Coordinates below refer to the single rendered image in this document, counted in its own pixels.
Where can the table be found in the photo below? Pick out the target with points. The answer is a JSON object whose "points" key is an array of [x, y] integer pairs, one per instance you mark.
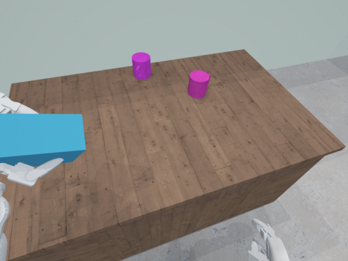
{"points": [[160, 164]]}

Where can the robot right hand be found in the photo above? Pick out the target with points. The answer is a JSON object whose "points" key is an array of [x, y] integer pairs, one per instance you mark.
{"points": [[272, 250]]}

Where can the sponge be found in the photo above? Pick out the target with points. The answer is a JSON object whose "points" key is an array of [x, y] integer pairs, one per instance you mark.
{"points": [[34, 139]]}

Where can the robot left hand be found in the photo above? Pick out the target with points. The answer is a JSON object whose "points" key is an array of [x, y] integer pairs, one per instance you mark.
{"points": [[23, 173]]}

